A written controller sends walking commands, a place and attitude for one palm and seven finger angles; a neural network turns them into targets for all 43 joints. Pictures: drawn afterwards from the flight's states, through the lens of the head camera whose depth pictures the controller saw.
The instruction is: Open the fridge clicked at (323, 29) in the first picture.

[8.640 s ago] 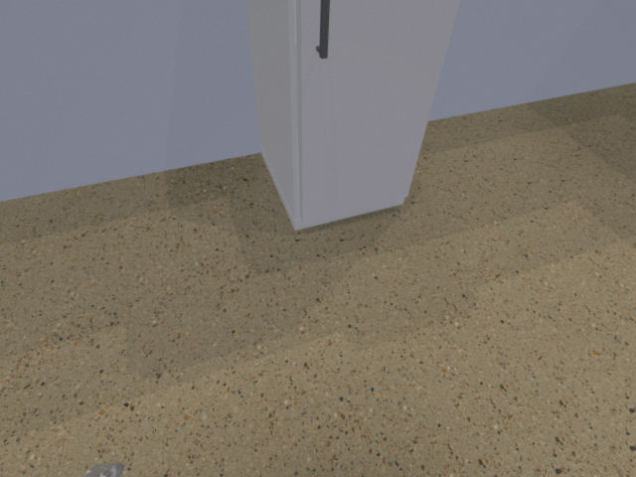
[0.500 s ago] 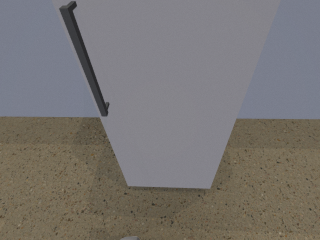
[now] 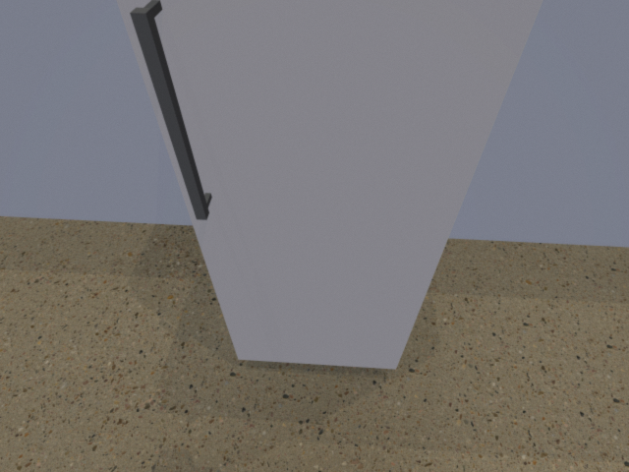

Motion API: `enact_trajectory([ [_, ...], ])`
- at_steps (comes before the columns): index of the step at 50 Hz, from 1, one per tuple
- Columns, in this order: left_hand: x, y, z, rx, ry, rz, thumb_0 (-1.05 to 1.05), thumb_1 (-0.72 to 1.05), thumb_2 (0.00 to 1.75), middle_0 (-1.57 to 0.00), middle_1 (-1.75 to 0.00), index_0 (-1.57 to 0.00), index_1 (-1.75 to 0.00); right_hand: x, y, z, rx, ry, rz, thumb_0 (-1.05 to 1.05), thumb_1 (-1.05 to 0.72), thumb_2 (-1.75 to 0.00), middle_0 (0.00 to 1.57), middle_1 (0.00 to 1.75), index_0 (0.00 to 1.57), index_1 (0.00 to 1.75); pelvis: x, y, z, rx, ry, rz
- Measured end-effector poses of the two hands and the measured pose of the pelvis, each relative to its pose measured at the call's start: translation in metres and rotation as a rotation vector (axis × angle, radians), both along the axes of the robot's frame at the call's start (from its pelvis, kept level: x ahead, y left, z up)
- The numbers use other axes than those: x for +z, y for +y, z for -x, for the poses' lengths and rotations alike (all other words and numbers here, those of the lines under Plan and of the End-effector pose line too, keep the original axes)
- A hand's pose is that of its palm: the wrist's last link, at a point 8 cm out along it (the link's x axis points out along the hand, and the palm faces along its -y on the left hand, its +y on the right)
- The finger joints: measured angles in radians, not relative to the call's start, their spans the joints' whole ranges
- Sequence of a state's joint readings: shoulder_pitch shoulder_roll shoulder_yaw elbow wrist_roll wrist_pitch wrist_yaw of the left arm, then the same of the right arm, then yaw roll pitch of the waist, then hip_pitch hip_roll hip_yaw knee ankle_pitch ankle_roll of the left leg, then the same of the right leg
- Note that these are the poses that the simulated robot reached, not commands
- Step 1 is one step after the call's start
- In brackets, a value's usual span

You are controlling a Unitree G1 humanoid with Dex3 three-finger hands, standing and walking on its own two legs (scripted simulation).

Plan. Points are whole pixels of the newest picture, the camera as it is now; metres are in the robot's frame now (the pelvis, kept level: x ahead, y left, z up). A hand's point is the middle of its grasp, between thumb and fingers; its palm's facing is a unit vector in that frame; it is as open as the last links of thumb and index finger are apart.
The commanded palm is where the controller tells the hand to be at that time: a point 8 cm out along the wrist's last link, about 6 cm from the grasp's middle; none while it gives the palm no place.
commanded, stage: come to a stop and stand still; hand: left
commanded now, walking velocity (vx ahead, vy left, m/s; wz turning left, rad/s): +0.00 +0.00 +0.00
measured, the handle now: (182, 128) +0.53 +0.23 +0.17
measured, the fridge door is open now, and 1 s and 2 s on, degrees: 0 0 0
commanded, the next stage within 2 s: look again from close up in 0.70 s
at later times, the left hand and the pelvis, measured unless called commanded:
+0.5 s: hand out of the picture +0.07 +0.27 -0.16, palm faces +0.03 -0.95 -0.31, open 7.4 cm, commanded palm none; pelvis -0.01 +0.03 -0.01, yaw +1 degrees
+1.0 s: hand out of the picture +0.04 +0.27 -0.16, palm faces -0.01 -0.95 -0.31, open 7.4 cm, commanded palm none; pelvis -0.01 +0.03 +0.00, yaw +1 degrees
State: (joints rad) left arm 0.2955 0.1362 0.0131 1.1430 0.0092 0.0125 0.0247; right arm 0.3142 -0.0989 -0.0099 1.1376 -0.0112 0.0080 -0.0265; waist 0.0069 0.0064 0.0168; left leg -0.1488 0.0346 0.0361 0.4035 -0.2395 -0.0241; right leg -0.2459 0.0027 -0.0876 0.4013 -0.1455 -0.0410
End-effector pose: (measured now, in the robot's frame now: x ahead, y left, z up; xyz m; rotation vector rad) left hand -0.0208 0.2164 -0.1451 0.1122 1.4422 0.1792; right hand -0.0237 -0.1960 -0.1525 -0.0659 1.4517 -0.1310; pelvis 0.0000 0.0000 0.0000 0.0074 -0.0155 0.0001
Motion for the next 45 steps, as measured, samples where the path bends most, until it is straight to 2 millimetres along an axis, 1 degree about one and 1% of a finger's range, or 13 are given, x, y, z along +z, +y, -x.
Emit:
enact_trajectory([
  [4, -0.002, -0.007, 0.009, -0.011, 0.020, 0.018, 0.00, 0.91, 0.90, -0.20, -0.30, -0.20, -0.30, 0.001, -0.002, 0.002, 0.003, 0.000, 0.005, 0.01, -0.91, -0.90, 0.20, 0.29, 0.20, 0.30, -0.001, 0.000, 0.001, 0.001, 0.002, 0.000],
  [7, -0.005, -0.004, 0.006, -0.030, -0.011, 0.017, 0.00, 0.91, 0.90, -0.20, -0.30, -0.20, -0.30, 0.001, -0.011, -0.003, 0.011, -0.041, 0.030, 0.01, -0.91, -0.90, 0.20, 0.29, 0.20, 0.30, -0.005, 0.002, 0.003, 0.012, 0.004, 0.003],
  [9, -0.007, 0.002, 0.001, -0.031, -0.040, 0.008, 0.00, 0.91, 0.90, -0.20, -0.30, -0.20, -0.30, 0.001, -0.019, -0.008, 0.011, -0.069, 0.059, 0.01, -0.91, -0.90, 0.20, 0.29, 0.20, 0.30, -0.007, 0.004, 0.001, 0.018, 0.004, 0.010],
  [13, -0.009, 0.021, -0.020, -0.035, -0.114, -0.014, 0.01, 0.91, 0.90, -0.20, -0.30, -0.20, -0.30, 0.007, -0.032, -0.021, 0.015, -0.127, 0.120, 0.01, -0.91, -0.90, 0.20, 0.29, 0.20, 0.30, -0.010, 0.011, -0.001, 0.020, -0.004, 0.016],
  [16, -0.006, 0.039, -0.040, -0.047, -0.178, -0.038, 0.01, 0.91, 0.90, -0.20, -0.30, -0.20, -0.30, 0.013, -0.038, -0.033, 0.027, -0.173, 0.154, 0.01, -0.91, -0.90, 0.20, 0.29, 0.20, 0.30, -0.009, 0.018, -0.001, 0.017, -0.015, 0.015],
  [19, 0.002, 0.059, -0.059, -0.065, -0.240, -0.070, 0.01, 0.91, 0.90, -0.20, -0.30, -0.20, -0.30, 0.019, -0.041, -0.045, 0.046, -0.216, 0.176, 0.01, -0.91, -0.90, 0.20, 0.29, 0.20, 0.30, -0.008, 0.023, 0.000, 0.016, -0.025, 0.014],
  [22, 0.011, 0.077, -0.074, -0.083, -0.286, -0.106, 0.00, 0.91, 0.90, -0.20, -0.30, -0.20, -0.30, 0.024, -0.043, -0.059, 0.069, -0.255, 0.187, 0.01, -0.91, -0.90, 0.20, 0.29, 0.20, 0.30, -0.007, 0.028, 0.003, 0.014, -0.033, 0.012],
  [27, 0.027, 0.104, -0.088, -0.112, -0.322, -0.161, 0.00, 0.91, 0.90, -0.20, -0.30, -0.20, -0.30, 0.031, -0.044, -0.080, 0.104, -0.311, 0.193, 0.01, -0.91, -0.90, 0.20, 0.29, 0.20, 0.30, -0.004, 0.034, 0.008, 0.011, -0.036, 0.007],
  [31, 0.035, 0.117, -0.089, -0.126, -0.320, -0.192, 0.00, 0.91, 0.90, -0.20, -0.30, -0.20, -0.30, 0.035, -0.045, -0.092, 0.126, -0.334, 0.193, 0.01, -0.91, -0.90, 0.20, 0.29, 0.20, 0.30, -0.003, 0.037, 0.011, 0.010, -0.034, 0.003],
  [35, 0.038, 0.123, -0.083, -0.131, -0.298, -0.203, 0.00, 0.91, 0.90, -0.20, -0.30, -0.20, -0.30, 0.036, -0.047, -0.098, 0.140, -0.332, 0.193, 0.01, -0.91, -0.90, 0.20, 0.29, 0.20, 0.30, -0.002, 0.039, 0.012, 0.011, -0.032, 0.000],
  [39, 0.036, 0.121, -0.074, -0.129, -0.263, -0.196, 0.00, 0.91, 0.90, -0.20, -0.30, -0.20, -0.30, 0.036, -0.050, -0.098, 0.147, -0.312, 0.194, 0.01, -0.91, -0.90, 0.20, 0.29, 0.20, 0.30, -0.001, 0.038, 0.011, 0.014, -0.030, 0.000],
  [45, 0.028, 0.110, -0.062, -0.122, -0.211, -0.164, 0.01, 0.91, 0.90, -0.20, -0.30, -0.20, -0.30, 0.034, -0.053, -0.092, 0.145, -0.269, 0.194, 0.01, -0.91, -0.90, 0.20, 0.29, 0.20, 0.30, 0.000, 0.036, 0.009, 0.016, -0.030, 0.001],
])
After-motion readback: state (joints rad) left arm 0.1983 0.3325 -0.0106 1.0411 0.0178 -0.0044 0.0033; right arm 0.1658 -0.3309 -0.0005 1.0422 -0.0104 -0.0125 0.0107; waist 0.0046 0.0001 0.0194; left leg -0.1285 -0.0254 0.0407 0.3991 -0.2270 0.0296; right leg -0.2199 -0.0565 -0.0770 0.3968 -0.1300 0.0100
